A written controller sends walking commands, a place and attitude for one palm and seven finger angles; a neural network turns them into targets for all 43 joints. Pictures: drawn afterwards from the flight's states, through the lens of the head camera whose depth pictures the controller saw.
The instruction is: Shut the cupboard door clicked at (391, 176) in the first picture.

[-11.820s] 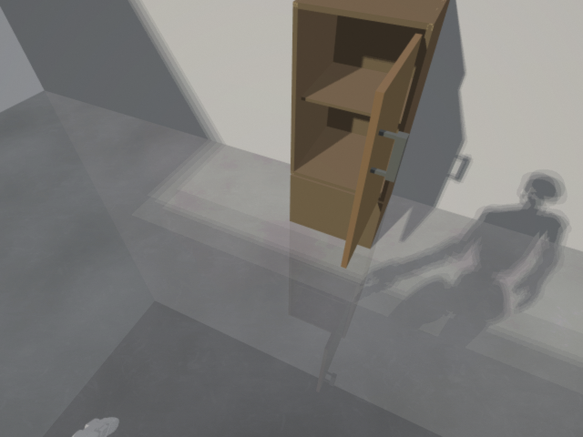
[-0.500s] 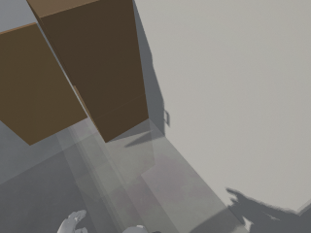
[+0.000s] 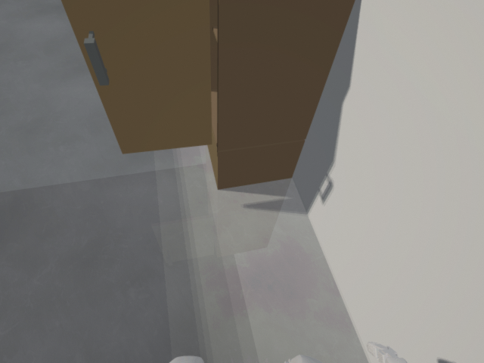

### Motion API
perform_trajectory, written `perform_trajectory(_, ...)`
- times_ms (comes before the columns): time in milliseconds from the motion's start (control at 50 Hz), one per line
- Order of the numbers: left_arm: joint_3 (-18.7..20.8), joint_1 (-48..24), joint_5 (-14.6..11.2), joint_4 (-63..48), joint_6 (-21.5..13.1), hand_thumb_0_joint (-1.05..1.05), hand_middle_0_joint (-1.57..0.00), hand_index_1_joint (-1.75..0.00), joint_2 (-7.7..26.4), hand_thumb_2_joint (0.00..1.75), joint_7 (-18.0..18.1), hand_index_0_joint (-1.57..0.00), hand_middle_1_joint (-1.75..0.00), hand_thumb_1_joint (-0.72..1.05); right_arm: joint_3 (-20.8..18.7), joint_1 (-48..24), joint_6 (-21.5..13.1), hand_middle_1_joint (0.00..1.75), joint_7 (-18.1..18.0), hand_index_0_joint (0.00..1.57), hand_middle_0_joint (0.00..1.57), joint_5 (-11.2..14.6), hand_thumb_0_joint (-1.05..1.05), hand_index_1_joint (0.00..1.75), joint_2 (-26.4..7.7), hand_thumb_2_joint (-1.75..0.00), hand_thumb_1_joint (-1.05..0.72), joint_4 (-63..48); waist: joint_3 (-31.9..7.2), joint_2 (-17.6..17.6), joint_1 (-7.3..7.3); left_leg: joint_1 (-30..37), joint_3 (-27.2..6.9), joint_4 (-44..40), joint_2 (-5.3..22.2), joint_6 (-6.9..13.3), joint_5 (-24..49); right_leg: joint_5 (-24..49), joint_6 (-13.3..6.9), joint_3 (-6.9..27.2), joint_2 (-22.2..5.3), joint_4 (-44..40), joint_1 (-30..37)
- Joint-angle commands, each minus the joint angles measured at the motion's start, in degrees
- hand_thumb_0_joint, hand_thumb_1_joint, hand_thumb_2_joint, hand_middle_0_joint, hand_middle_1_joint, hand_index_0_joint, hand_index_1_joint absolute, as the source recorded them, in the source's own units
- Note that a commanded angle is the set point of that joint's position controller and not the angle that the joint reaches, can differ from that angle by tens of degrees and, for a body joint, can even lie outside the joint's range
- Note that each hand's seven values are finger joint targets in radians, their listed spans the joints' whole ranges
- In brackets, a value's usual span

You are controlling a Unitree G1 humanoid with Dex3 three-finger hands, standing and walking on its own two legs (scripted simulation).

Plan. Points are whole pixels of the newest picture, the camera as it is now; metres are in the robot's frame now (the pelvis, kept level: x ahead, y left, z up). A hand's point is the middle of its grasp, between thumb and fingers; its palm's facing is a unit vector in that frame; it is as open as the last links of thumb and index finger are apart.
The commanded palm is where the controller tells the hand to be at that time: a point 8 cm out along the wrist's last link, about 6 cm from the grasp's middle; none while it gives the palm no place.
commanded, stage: turn to face it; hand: left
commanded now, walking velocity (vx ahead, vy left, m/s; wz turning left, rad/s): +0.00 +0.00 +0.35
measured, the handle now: (97, 58) +0.80 +0.48 -0.02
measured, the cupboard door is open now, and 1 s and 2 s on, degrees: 88 88 88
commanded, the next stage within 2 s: take the last steps up to it in 0.36 s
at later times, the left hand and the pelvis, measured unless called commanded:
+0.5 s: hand out of the picture +0.06 +0.17 -0.14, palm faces +0.16 -0.94 -0.28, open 7.4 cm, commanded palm none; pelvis -0.01 -0.03 +0.01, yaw +10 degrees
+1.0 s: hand out of the picture -0.15 +0.17 -0.17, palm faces +0.39 -0.91 -0.17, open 7.4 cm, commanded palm none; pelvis +0.02 +0.05 +0.00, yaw +15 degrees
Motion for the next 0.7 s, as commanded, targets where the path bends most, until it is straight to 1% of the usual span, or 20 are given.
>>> perform_trajectory(0,0.95,-3.87,-0.36,-5.54,-2.28,0.00,-0.20,-0.30,3.77,0.90,-0.37,-0.20,-0.30,0.90,-2.04,4.29,-0.71,0.30,-1.77,0.20,0.20,-0.17,0.00,0.30,-10.88,-0.90,-0.90,-2.10,-8.58,12.32,-3.51,10.89,-13.67,-13.42,14.51,6.39,41.98,5.72,0.90,5.03,1.04,9.54,-8.91)
perform_trajectory(60,0.84,-2.26,-0.25,-4.40,-2.18,0.00,-0.20,-0.30,3.46,0.90,-0.61,-0.20,-0.30,0.90,-1.79,4.14,-1.03,0.30,-1.63,0.20,0.20,0.03,0.00,0.30,-10.26,-0.90,-0.90,-2.21,-8.44,10.51,-2.69,9.44,-12.33,-15.37,12.23,5.51,36.42,9.60,1.25,4.65,2.11,7.22,-7.00)
perform_trajectory(140,0.57,-3.44,-0.26,-4.84,-1.90,0.00,-0.20,-0.30,3.04,0.90,-0.24,-0.20,-0.30,0.90,-1.83,5.57,-0.86,0.30,-1.55,0.20,0.20,-0.13,0.00,0.30,-9.77,-0.90,-0.90,-1.72,-7.53,11.04,-3.20,9.22,-15.67,-17.00,12.97,6.91,29.10,9.36,1.65,5.18,2.78,1.95,-6.71)
perform_trajectory(200,0.28,-6.22,-0.33,-5.77,-2.20,0.00,-0.20,-0.30,2.40,0.90,-0.13,-0.20,-0.30,0.90,-1.92,7.65,-0.81,0.30,-1.64,0.20,0.20,-0.38,0.00,0.30,-9.42,-0.90,-0.90,-0.94,-7.49,10.73,-4.26,10.28,-18.47,-16.49,13.32,7.72,30.39,7.21,1.28,5.33,3.84,-2.88,-5.78)
perform_trajectory(260,-0.14,-6.72,-0.48,-5.93,-2.53,0.00,-0.20,-0.30,1.63,0.90,0.04,-0.20,-0.30,0.90,-1.96,7.85,-0.65,0.30,-1.70,0.20,0.20,-0.55,0.00,0.30,-9.29,-0.90,-0.90,-0.48,-8.17,11.42,-4.23,9.12,-20.34,-15.18,13.16,8.10,32.26,5.72,0.61,5.08,5.15,-9.74,-1.64)
perform_trajectory(280,-0.18,-5.97,-0.66,-5.84,-2.73,0.00,-0.20,-0.30,1.10,0.90,0.11,-0.20,-0.30,0.90,-1.97,7.27,-0.60,0.30,-1.75,0.20,0.20,-0.64,0.00,0.30,-9.19,-0.90,-0.90,-0.40,-8.88,12.13,-3.81,8.84,-20.75,-14.42,13.00,8.11,33.77,5.76,0.27,4.92,5.69,-12.67,0.38)
perform_trajectory(320,-0.26,-3.93,-0.89,-5.07,-3.15,0.00,-0.20,-0.30,1.11,0.90,0.28,-0.20,-0.30,0.90,-1.98,6.95,-0.54,0.30,-1.72,0.20,0.20,-0.51,0.00,0.30,-8.95,-0.90,-0.90,-0.23,-9.45,11.24,-2.95,6.63,-21.37,-12.93,11.89,7.34,34.28,9.44,-0.37,4.45,6.97,-19.19,5.32)
perform_trajectory(340,-0.19,-1.92,-0.95,-4.42,-3.51,0.00,-0.20,-0.30,1.00,0.90,0.37,-0.20,-0.30,0.90,-1.97,6.32,-0.56,0.30,-1.71,0.20,0.20,-0.31,0.00,0.30,-8.66,-0.90,-0.90,0.00,-10.25,10.47,-1.74,5.08,-20.82,-11.39,10.95,6.24,32.62,14.09,-0.55,4.22,7.04,-24.98,9.07)
perform_trajectory(360,-0.11,-0.31,-0.83,-3.67,-4.05,0.00,-0.20,-0.30,1.90,0.90,0.48,-0.20,-0.30,0.90,-1.87,6.11,-0.62,0.30,-1.59,0.20,0.20,0.07,0.00,0.30,-8.01,-0.90,-0.90,0.21,-10.77,8.64,-0.96,2.49,-19.88,-9.22,9.09,4.15,29.04,20.41,-0.71,4.21,6.48,-32.96,14.34)
perform_trajectory(380,0.26,1.42,-0.51,-3.20,-4.73,0.00,-0.20,-0.30,3.90,0.90,0.79,-0.20,-0.30,0.90,-1.60,6.72,-0.81,0.30,-1.32,0.20,0.20,0.54,0.00,0.30,-5.74,-0.90,-0.90,0.35,-11.91,3.25,-0.40,-2.78,-16.95,-4.86,5.83,0.95,19.39,25.53,-1.76,8.84,1.42,-38.52,21.45)
perform_trajectory(400,1.09,2.32,0.33,-2.82,-5.25,0.00,-0.20,-0.30,8.44,0.90,1.19,-0.20,-0.30,0.90,-0.90,7.42,-0.89,0.30,-1.09,0.20,0.20,0.94,0.00,0.30,-1.93,-0.90,-0.90,-0.44,-11.90,-11.67,-0.43,-12.55,-8.25,4.65,-2.31,-3.24,-0.82,34.13,-6.84,21.42,-11.55,-39.79,26.11)
perform_trajectory(420,1.05,2.90,0.21,-3.64,-5.06,0.00,-0.20,-0.30,10.04,0.90,0.93,-0.20,-0.30,0.90,-1.61,5.52,-0.10,0.30,-1.36,0.20,0.20,0.59,0.00,0.30,-3.92,-0.90,-0.90,-1.49,-9.67,-11.03,0.61,-12.18,-7.78,15.26,-3.24,-3.90,-15.13,39.66,-13.12,24.41,-18.70,-40.54,17.59)
perform_trajectory(440,0.85,0.45,-0.02,-3.94,-4.99,0.00,-0.20,-0.30,7.60,0.90,1.11,-0.20,-0.30,0.90,-1.95,5.72,0.83,0.30,-1.41,0.20,0.20,0.11,0.00,0.30,-4.23,-0.90,-0.90,-0.36,-8.27,-6.53,-0.68,-11.22,-9.96,22.23,-1.84,-3.86,-13.21,36.28,-15.07,20.94,-16.14,-41.06,13.09)
perform_trajectory(460,1.05,-1.73,-0.15,-4.17,-4.86,0.00,-0.20,-0.30,6.33,0.90,1.28,-0.20,-0.30,0.90,-2.08,7.17,1.53,0.30,-1.24,0.20,0.20,-0.21,0.00,0.30,-4.18,-0.90,-0.90,0.76,-6.71,-9.45,-1.62,-12.48,-9.90,26.37,-1.17,-4.00,-10.81,26.90,-13.84,19.76,-13.96,-43.19,11.25)
perform_trajectory(480,0.71,-2.64,-0.27,-4.30,-4.90,0.00,-0.20,-0.30,5.09,0.90,0.97,-0.20,-0.30,0.90,-2.14,7.79,1.62,0.30,-0.84,0.20,0.20,-0.45,0.00,0.30,-4.39,-0.90,-0.90,2.07,-4.59,-6.38,-1.96,-13.75,-8.79,29.75,-0.36,-4.31,-6.92,19.49,-12.34,18.25,-11.31,-44.37,10.91)
perform_trajectory(500,0.34,-2.71,-0.37,-4.16,-5.31,0.00,-0.20,-0.30,3.93,0.90,0.62,-0.20,-0.30,0.90,-2.19,8.75,1.50,0.30,-0.38,0.20,0.20,-0.66,0.00,0.30,-4.29,-0.90,-0.90,2.98,-3.19,-5.02,-2.46,-15.24,-8.07,31.15,0.36,-4.66,-3.22,15.39,-10.67,15.64,-9.34,-45.06,11.32)
perform_trajectory(520,0.32,-1.58,-0.35,-3.69,-5.80,0.00,-0.20,-0.30,3.40,0.90,0.40,-0.20,-0.30,0.90,-2.17,9.28,1.26,0.30,-0.08,0.20,0.20,-0.81,0.00,0.30,-3.85,-0.90,-0.90,3.33,-3.00,-4.63,-2.20,-16.28,-7.29,31.50,0.77,-4.99,-0.97,13.02,-9.77,14.55,-8.58,-45.67,12.25)
perform_trajectory(560,0.29,2.07,-0.27,-2.14,-6.61,0.00,-0.20,-0.30,2.69,0.90,0.26,-0.20,-0.30,0.90,-2.20,8.58,0.81,0.30,0.42,0.20,0.20,-0.93,0.00,0.30,-3.68,-0.90,-0.90,3.59,-2.99,-4.96,-1.03,-18.19,-6.26,31.35,1.83,-5.42,2.10,9.96,-9.08,13.63,-8.60,-47.01,14.80)
perform_trajectory(620,0.17,6.35,0.06,-0.08,-7.23,0.00,-0.20,-0.30,2.09,0.90,0.18,-0.20,-0.30,0.90,-2.02,6.39,0.46,0.30,0.70,0.20,0.20,-1.09,0.00,0.30,-2.97,-0.90,-0.90,3.38,-1.45,-5.41,0.29,-19.83,-5.23,28.88,3.39,-5.97,3.63,6.63,-9.31,14.43,-9.30,-48.57,15.82)
perform_trajectory(680,0.12,9.56,0.46,1.85,-7.65,0.00,-0.20,-0.30,1.96,0.90,0.08,-0.20,-0.30,0.90,-1.67,4.38,0.02,0.30,0.94,0.20,0.20,-1.00,0.00,0.30,-2.09,-0.90,-0.90,3.17,-0.43,-5.61,1.15,-19.81,-3.74,24.14,4.67,-6.07,3.78,5.90,-9.72,13.93,-9.87,-49.37,16.46)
